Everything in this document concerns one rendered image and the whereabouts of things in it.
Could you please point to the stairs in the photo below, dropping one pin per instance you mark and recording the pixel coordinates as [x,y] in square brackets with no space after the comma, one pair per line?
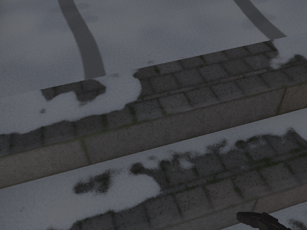
[194,170]

